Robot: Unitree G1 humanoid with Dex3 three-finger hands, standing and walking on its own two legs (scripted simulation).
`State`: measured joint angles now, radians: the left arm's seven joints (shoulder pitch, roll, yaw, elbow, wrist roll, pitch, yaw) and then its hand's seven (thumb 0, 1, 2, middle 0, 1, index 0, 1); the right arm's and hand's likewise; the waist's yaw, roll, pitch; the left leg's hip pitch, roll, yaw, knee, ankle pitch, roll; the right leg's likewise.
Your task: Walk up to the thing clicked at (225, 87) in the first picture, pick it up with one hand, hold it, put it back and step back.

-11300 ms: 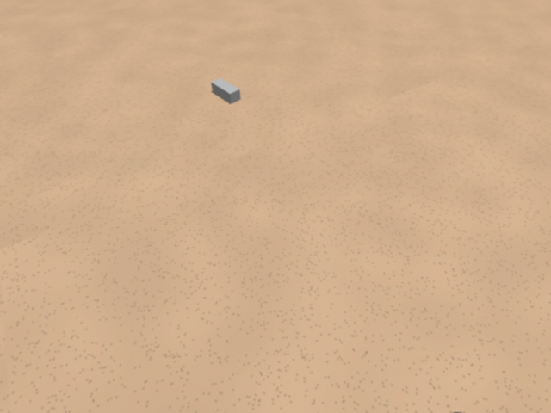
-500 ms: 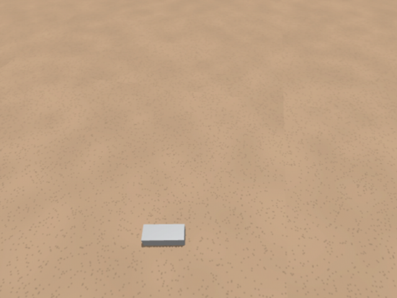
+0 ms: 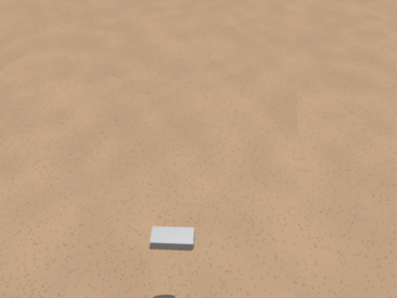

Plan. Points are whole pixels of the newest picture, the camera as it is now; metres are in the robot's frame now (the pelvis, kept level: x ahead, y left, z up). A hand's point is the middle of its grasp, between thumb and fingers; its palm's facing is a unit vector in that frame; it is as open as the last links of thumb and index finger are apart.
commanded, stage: walk up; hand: left
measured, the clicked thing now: (173, 237) +0.48 +0.16 -0.74
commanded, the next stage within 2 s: none
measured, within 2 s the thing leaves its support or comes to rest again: neither
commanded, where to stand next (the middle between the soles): +0.08 -0.02 m, yaw +0 degrees
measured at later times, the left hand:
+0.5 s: hand (96, 278) +0.18 +0.27 -0.17, palm faces -0.08 -0.92 -0.38, open 7.4 cm
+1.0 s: hand (109, 279) +0.18 +0.24 -0.17, palm faces -0.02 -0.94 -0.33, open 7.4 cm
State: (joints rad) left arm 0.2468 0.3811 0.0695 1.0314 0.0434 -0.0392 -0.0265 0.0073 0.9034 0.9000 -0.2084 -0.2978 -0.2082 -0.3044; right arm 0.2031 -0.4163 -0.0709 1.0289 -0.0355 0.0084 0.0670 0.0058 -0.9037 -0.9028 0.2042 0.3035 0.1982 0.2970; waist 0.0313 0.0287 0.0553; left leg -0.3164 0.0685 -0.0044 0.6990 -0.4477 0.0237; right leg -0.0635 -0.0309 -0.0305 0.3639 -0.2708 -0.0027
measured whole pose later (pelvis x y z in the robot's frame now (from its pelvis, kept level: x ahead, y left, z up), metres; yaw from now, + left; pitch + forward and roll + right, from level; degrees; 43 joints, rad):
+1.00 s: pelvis +0.07 -0.02 -0.01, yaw +0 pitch -3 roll -1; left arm 0.09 0.38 0.03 0.97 0.00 0.02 -0.02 0.01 0.91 0.90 -0.21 -0.30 -0.21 -0.30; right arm 0.14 -0.37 -0.02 0.96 0.00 -0.01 -0.01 0.01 -0.90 -0.90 0.21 0.30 0.20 0.30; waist 0.00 -0.01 0.13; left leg -0.24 0.03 -0.04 0.64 -0.35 -0.02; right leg -0.23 0.00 0.01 0.59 -0.31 0.01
